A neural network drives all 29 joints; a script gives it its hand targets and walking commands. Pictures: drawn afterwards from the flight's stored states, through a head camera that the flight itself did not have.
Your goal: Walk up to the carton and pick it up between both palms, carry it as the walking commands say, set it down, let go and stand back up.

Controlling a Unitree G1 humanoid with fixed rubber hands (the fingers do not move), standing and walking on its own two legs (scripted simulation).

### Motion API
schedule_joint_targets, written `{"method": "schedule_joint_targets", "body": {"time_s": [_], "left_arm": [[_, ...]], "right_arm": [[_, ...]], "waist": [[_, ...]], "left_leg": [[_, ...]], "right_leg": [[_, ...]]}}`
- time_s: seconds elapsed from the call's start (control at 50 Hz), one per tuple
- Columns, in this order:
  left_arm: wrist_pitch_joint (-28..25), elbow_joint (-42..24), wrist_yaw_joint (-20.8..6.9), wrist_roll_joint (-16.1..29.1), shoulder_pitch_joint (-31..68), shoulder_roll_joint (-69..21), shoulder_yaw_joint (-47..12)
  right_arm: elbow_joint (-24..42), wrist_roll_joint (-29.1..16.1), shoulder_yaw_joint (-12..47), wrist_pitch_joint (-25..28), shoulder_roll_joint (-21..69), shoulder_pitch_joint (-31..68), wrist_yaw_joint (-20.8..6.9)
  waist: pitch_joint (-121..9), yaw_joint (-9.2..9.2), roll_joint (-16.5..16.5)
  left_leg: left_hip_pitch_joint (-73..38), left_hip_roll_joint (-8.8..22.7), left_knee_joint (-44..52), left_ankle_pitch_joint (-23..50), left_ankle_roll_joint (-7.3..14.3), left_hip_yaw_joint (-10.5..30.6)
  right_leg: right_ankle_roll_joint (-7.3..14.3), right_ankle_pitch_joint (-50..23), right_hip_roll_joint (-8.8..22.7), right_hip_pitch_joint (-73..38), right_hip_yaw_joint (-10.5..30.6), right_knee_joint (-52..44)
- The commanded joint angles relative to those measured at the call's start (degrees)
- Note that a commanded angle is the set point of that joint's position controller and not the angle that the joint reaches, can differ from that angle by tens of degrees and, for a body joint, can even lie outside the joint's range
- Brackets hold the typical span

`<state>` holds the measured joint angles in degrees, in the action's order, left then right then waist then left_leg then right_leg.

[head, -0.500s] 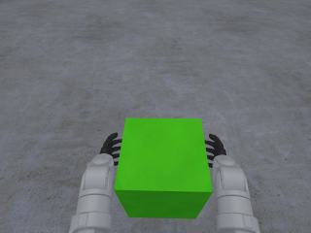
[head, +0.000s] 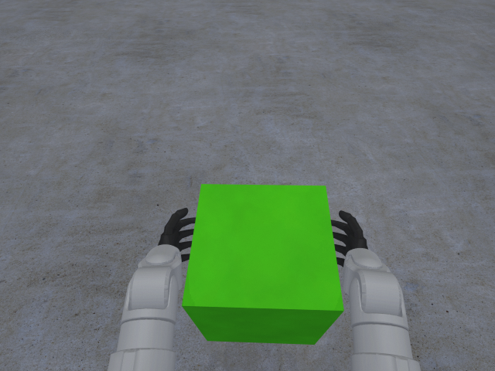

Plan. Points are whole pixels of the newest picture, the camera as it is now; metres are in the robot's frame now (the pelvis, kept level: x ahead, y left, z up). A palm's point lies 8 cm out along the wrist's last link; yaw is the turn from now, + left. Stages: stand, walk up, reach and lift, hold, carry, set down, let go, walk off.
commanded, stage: carry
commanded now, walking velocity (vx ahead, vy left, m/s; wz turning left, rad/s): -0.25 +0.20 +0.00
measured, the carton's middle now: (261, 269) +0.30 -0.01 -0.02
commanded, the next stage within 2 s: none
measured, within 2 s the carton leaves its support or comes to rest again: neither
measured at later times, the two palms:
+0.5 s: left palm (80, 334) +0.15 +0.23 +0.07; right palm (319, 359) +0.13 -0.07 +0.07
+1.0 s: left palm out of the picture +0.02 +0.39 +0.09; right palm out of the picture -0.01 +0.09 +0.08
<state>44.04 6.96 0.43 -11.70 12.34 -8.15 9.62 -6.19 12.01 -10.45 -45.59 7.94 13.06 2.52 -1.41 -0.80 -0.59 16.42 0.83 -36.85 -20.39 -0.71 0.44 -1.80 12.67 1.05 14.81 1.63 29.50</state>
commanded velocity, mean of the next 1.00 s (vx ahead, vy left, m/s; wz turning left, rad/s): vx -0.16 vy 0.13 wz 0.00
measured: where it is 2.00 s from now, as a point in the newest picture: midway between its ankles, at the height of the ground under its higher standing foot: outside the picture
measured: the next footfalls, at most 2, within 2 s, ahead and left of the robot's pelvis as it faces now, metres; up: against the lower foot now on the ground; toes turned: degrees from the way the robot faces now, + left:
right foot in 0.38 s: -0.06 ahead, -0.03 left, +0.00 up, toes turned -11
left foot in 0.72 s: -0.05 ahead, +0.32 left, +0.00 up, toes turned -1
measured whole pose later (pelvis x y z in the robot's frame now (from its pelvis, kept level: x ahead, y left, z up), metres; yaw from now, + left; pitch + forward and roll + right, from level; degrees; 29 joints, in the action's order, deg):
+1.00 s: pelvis -0.23 +0.26 -0.01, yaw -7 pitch +2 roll +0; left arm 69.2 -26.6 8.1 -1.7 -0.9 -7.3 3.8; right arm 23.4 2.2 -3.0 -67.3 7.4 0.1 8.3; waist -9.9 2.0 -0.7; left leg 27.8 0.5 -28.2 -3.4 4.2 -7.7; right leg -0.3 27.7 -0.4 17.9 -8.5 41.2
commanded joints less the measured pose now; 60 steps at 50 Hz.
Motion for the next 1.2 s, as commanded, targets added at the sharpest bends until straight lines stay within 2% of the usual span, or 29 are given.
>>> {"method": "schedule_joint_targets", "body": {"time_s": [0.0,0.04,0.06,0.08,0.1,0.2,0.22,0.32,0.34,0.36,0.38,0.42,0.44,0.48,0.6,0.64,0.66,0.68,0.7,0.74,0.78,0.88,0.96,0.98,1.0,1.02,1.04,1.08,1.18], "left_arm": [[1.4,-15.3,-11.0,18.5,30.6,-52.5,-39.7],[4.2,-18.0,-9.4,19.0,27.8,-52.3,-41.8],[5.5,-22.7,-8.7,20.2,30.1,-52.0,-44.1],[7.6,-23.9,-7.7,20.3,30.2,-49.7,-43.6],[9.4,-23.1,-7.3,20.3,28.0,-48.5,-43.5],[15.9,-32.0,-3.6,24.5,21.8,-49.9,-44.3],[17.0,-33.7,-3.0,25.9,21.5,-51.0,-44.8],[21.8,-36.4,-1.1,26.3,11.7,-46.8,-41.7],[22.6,-37.3,-1.1,26.1,12.8,-46.3,-41.4],[23.1,-37.9,-1.0,26.4,12.2,-45.5,-40.5],[23.2,-37.9,-0.8,25.9,11.4,-44.9,-39.1],[23.3,-39.6,-0.7,25.2,13.4,-46.4,-38.6],[23.4,-40.4,-0.3,25.2,12.1,-46.0,-38.1],[23.1,-41.6,0.2,25.1,14.5,-46.5,-38.9],[24.6,-41.3,2.7,22.7,8.5,-40.5,-38.9],[25.8,-38.4,3.6,20.7,6.3,-38.7,-37.7],[26.1,-37.7,3.6,20.1,5.6,-37.7,-37.8],[26.4,-36.8,3.3,19.8,5.3,-36.8,-37.6],[26.6,-36.7,3.1,20.0,7.3,-36.7,-38.0],[25.9,-37.2,2.5,21.9,11.5,-41.1,-40.8],[24.9,-40.0,1.0,24.4,17.4,-44.5,-43.7],[22.8,-42.5,0.2,26.7,19.5,-48.4,-45.4],[23.7,-38.4,0.5,25.8,9.2,-44.3,-42.4],[24.2,-37.2,0.5,25.5,8.2,-43.1,-40.9],[24.4,-35.0,0.5,24.5,6.6,-40.8,-39.2],[24.1,-35.5,0.1,24.4,8.2,-41.5,-39.2],[24.5,-32.9,-0.2,23.5,8.2,-42.8,-38.7],[24.8,-35.6,-0.9,23.5,10.7,-43.8,-39.0],[24.4,-41.6,0.6,23.1,15.3,-42.2,-39.7]], "right_arm": [[9.8,-20.5,42.4,-1.2,56.8,27.5,-14.2],[13.5,-21.1,42.3,-3.5,54.4,25.6,-12.9],[16.9,-22.3,43.2,-4.5,54.1,26.7,-12.4],[19.0,-23.4,43.3,-6.1,52.1,26.6,-11.3],[18.8,-23.0,42.0,-7.3,50.2,25.7,-10.5],[26.9,-21.8,40.6,-13.8,50.6,15.5,-6.3],[29.7,-22.0,40.2,-14.7,50.5,15.1,-5.4],[35.2,-21.4,40.3,-19.1,47.0,7.9,-1.3],[35.9,-21.7,40.4,-19.7,46.5,9.1,-0.8],[37.1,-22.0,40.7,-20.4,46.1,8.7,-0.2],[41.0,-23.1,42.2,-20.8,45.2,11.7,-0.1],[43.9,-26.1,44.9,-21.2,47.4,19.1,-0.4],[42.0,-26.3,44.0,-21.2,47.3,17.6,-0.3],[40.2,-26.7,43.6,-21.4,48.3,16.4,-0.6],[37.4,-25.4,41.1,-23.0,42.5,8.0,0.1],[35.9,-24.8,40.5,-24.0,40.9,7.6,0.5],[34.8,-24.4,40.3,-24.4,40.2,6.8,0.4],[33.2,-23.1,39.1,-24.6,39.6,6.1,0.4],[31.5,-22.3,38.2,-24.5,38.7,6.0,0.2],[33.0,-22.9,38.0,-23.8,41.6,8.5,-0.8],[35.3,-23.0,37.5,-22.2,44.0,12.6,-1.5],[37.9,-23.7,39.1,-20.1,47.3,13.1,-1.8],[38.0,-23.8,40.6,-20.9,44.2,8.3,-0.2],[37.6,-23.1,40.5,-21.2,42.9,7.7,0.3],[35.2,-22.2,40.3,-22.1,41.3,6.5,0.5],[37.1,-21.8,41.3,-22.3,40.5,8.4,0.4],[35.6,-20.7,40.8,-22.6,40.5,9.4,0.2],[36.9,-21.6,42.0,-22.7,42.6,12.2,-0.3],[38.8,-25.9,44.2,-23.4,43.9,14.2,-0.9]], "waist": [[-23.3,0.61,11.5],[-24.8,0.73,4.2],[-25.0,0.40,-3.0],[-24.8,0.10,-15.3],[-25.8,0.10,-16.0],[-21.5,1.12,-5.4],[-22.2,1.15,-7.0],[-26.4,1.84,-2.5],[-24.5,2.11,0.6],[-24.6,2.40,11.5],[-22.9,1.44,27.3],[-17.1,2.03,14.6],[-15.6,1.85,7.4],[-13.5,1.62,4.7],[-15.8,1.38,12.0],[-15.6,0.24,15.4],[-17.7,0.28,9.9],[-16.9,0.80,-0.9],[-15.5,0.47,-16.8],[-16.1,0.00,-13.7],[-13.5,1.14,-14.1],[-16.5,1.48,-9.5],[-22.9,2.10,-7.1],[-23.0,2.20,-2.0],[-20.0,2.38,10.5],[-13.9,1.14,21.7],[-8.2,1.02,16.7],[-3.4,0.64,8.3],[-7.4,0.88,8.1]], "left_leg": [[1.2,-0.6,2.4,2.9,2.6,-2.9],[-5.3,2.8,8.6,25.1,3.6,-1.5],[-10.9,8.1,8.0,40.7,5.6,4.2],[-17.2,17.2,9.9,59.5,10.3,13.0],[-12.4,17.9,9.3,57.1,14.8,11.1],[-3.5,12.9,8.5,37.3,14.5,3.4],[-4.2,13.1,8.4,37.0,14.5,4.8],[-8.5,11.7,4.6,36.2,11.2,2.7],[-1.2,9.6,3.3,27.7,8.3,1.9],[11.5,5.7,-3.5,11.2,4.5,-0.2],[23.4,-1.6,-19.9,-15.1,1.3,-4.2],[24.1,0.6,-36.4,-10.6,2.1,4.1],[22.9,0.7,-38.0,-5.7,1.3,4.6],[22.1,0.3,-32.8,-1.6,-0.2,2.1],[11.7,0.6,-10.5,-4.6,-1.4,-4.6],[4.1,0.1,7.4,3.5,-0.5,-6.0],[-2.1,0.2,16.6,6.0,-0.6,-5.6],[-6.4,8.5,18.3,13.4,0.4,4.1],[-5.7,20.6,19.3,26.8,5.3,17.7],[6.2,20.0,20.8,6.9,10.9,10.7],[13.9,14.8,24.4,-6.9,7.9,7.0],[7.9,14.5,24.5,-9.2,6.4,6.6],[0.0,12.1,23.7,-9.4,3.4,6.1],[2.6,9.9,18.9,-5.9,1.6,4.1],[12.2,5.2,7.5,-1.0,-1.5,0.6],[17.5,1.7,-1.7,-2.5,-1.7,-4.0],[16.8,3.3,-6.6,-0.1,-0.9,-1.8],[11.6,2.3,-15.0,6.3,-0.7,-1.4],[8.6,1.2,-3.7,2.6,-1.1,-6.6]], "right_leg": [[7.9,-40.2,15.6,-6.5,10.6,0.8],[4.2,-39.3,10.6,-2.1,3.6,10.3],[1.6,-23.7,6.8,7.0,-0.2,15.5],[-0.3,12.5,0.7,18.4,-4.4,24.8],[-0.2,24.1,1.0,15.8,-4.1,33.8],[1.4,16.1,1.4,16.4,-5.6,38.4],[1.3,15.3,1.0,15.9,-6.0,35.7],[2.4,6.5,1.3,3.5,-8.7,3.6],[3.1,1.8,3.9,-3.8,-5.9,-4.2],[6.8,-13.9,15.6,-12.7,9.8,-7.2],[14.4,-34.7,31.6,-12.7,27.2,-8.9],[15.6,-37.1,26.9,-5.7,17.7,-6.3],[12.9,-34.7,22.6,-3.6,11.1,-6.1],[10.1,-29.6,17.9,-1.1,5.0,-4.3],[8.5,-23.1,18.9,1.2,4.9,-5.5],[5.1,-18.9,16.1,2.9,1.4,-0.6],[3.5,-14.8,12.1,4.3,-1.8,5.5],[0.6,4.1,7.4,13.5,-6.5,11.8],[-1.7,24.6,1.4,22.8,-9.1,23.7],[0.0,23.4,1.5,14.9,-4.3,37.7],[0.1,14.1,1.7,12.1,-5.4,38.8],[0.7,14.6,0.3,8.3,-8.2,25.3],[2.7,14.8,-2.1,-5.6,-10.5,-6.1],[2.8,16.8,1.5,-11.2,-6.2,-13.6],[5.3,28.3,14.4,-12.6,13.8,-18.6],[6.2,28.7,21.8,-3.9,19.5,-20.1],[7.9,29.7,23.2,6.0,16.0,-21.7],[6.0,19.3,17.0,12.4,4.0,-20.6],[7.7,8.2,9.6,6.1,-1.4,-12.6]]}}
